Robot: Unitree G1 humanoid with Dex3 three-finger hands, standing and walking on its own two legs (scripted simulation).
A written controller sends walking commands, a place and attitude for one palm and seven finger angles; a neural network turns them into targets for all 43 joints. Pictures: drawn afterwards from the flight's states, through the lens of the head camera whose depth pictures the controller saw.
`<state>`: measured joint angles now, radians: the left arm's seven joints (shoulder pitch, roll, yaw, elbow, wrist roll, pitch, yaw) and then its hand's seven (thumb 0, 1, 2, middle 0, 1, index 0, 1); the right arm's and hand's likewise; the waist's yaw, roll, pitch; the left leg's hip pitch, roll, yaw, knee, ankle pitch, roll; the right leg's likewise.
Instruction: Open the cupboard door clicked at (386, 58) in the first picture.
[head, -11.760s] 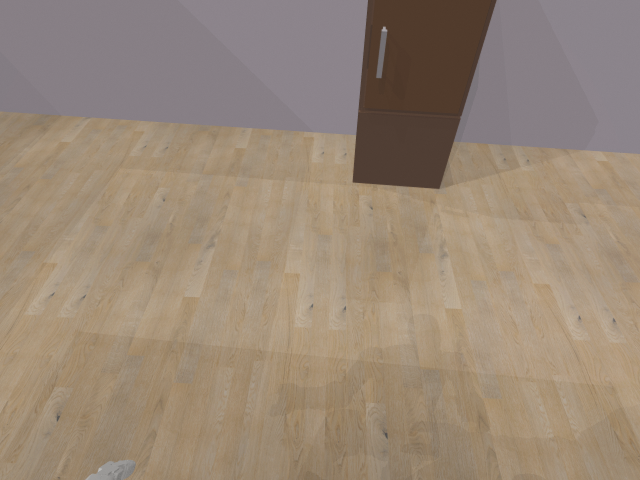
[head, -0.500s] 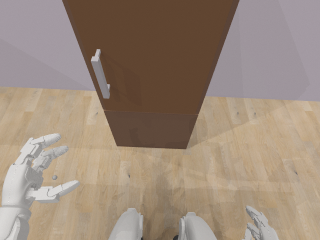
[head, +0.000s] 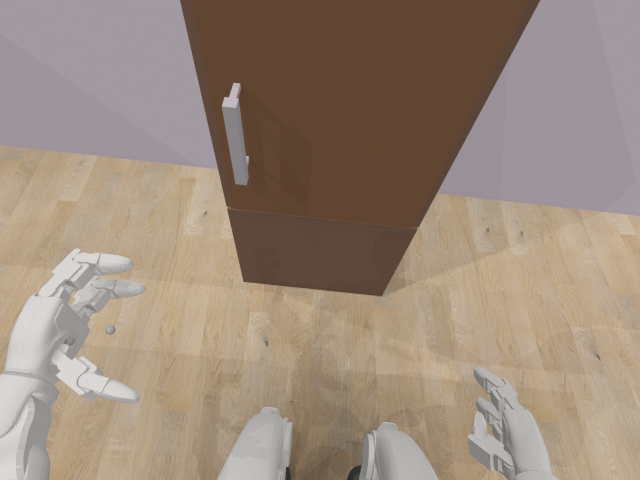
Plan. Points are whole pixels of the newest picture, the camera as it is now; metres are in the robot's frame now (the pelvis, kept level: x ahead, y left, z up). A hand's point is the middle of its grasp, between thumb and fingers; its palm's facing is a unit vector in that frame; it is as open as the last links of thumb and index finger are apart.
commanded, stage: raise the hand with hooked fingers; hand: left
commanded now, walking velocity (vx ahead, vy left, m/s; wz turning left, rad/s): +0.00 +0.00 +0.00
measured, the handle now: (239, 137) +0.60 +0.19 +0.00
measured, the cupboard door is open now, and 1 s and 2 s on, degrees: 0 0 0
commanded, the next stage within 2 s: move the hooked fingers beside the handle in 0.68 s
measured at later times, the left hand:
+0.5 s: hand (116, 308) +0.29 +0.26 +0.03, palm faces -0.01 -1.00 -0.04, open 14.0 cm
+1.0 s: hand (131, 287) +0.32 +0.26 +0.02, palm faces +0.00 -1.00 -0.03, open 14.0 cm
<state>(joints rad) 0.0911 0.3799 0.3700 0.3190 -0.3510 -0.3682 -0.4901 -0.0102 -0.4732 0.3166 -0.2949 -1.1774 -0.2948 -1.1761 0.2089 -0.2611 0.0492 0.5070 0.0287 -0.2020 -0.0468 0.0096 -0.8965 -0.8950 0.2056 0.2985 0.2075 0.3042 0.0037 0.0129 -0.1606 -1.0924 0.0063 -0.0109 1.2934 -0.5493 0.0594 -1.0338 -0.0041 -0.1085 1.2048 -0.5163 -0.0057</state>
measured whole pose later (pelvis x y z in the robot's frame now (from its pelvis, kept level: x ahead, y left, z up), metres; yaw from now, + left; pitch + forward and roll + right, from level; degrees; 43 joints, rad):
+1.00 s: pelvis +0.00 -0.02 -0.01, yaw +0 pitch +22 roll -4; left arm -0.12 0.43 0.44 0.49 -0.36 -0.39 -0.53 -0.01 -0.51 0.30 -0.30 -1.20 -0.30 -1.20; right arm 0.22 -0.29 0.04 0.55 0.03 -0.18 -0.06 0.01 -0.90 -0.90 0.20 0.30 0.21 0.30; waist -0.02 0.01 -0.16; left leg -1.15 0.02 -0.03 1.34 -0.57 0.03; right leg -1.10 0.01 -0.12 1.26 -0.54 -0.03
